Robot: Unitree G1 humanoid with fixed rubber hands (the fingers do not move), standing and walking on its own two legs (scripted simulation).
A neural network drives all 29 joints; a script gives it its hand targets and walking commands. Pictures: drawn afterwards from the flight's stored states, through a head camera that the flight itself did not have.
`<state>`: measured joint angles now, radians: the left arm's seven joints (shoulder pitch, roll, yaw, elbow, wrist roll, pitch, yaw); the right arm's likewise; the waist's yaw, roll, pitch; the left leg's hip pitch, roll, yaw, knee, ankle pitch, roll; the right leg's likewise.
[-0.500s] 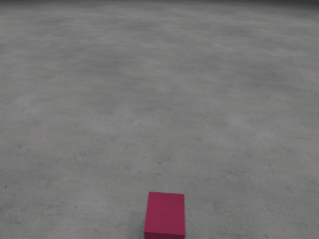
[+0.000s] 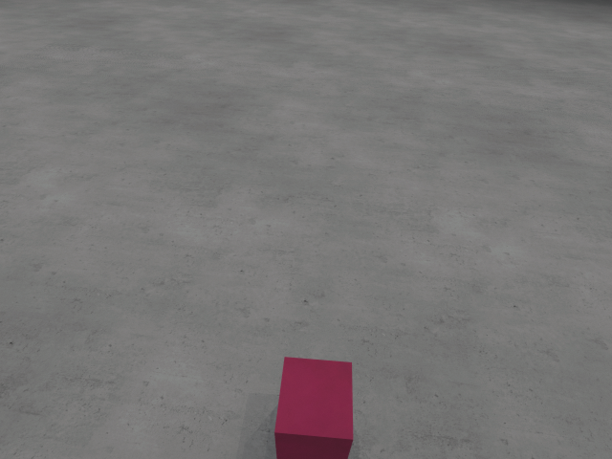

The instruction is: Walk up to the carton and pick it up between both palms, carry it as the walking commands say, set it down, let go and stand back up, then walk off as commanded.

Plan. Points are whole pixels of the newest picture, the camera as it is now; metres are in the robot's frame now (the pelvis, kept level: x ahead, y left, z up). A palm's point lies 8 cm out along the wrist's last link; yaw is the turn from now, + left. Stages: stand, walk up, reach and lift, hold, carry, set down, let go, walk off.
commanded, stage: stand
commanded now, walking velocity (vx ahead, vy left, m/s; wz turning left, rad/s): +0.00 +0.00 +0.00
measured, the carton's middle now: (314, 413) +0.47 -0.01 -0.65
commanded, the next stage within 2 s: walk off in 0.42 s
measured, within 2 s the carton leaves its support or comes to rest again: neither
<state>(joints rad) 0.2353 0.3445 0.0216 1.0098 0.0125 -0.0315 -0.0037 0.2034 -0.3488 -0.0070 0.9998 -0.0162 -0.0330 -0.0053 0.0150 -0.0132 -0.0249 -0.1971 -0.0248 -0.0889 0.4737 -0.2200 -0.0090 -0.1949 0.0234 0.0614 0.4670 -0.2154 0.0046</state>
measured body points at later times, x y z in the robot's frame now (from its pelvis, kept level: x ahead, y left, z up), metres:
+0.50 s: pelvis +0.00 +0.00 +0.00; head -0.02 +0.00 +0.45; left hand +0.07 +0.30 -0.13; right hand +0.08 -0.30 -0.12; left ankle +0.03 +0.13 -0.74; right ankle +0.03 -0.12 -0.74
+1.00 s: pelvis +0.00 +0.05 -0.01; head +0.00 +0.07 +0.44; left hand +0.06 +0.34 -0.16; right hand +0.01 -0.24 -0.14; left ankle +0.03 +0.13 -0.74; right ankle +0.03 -0.12 -0.74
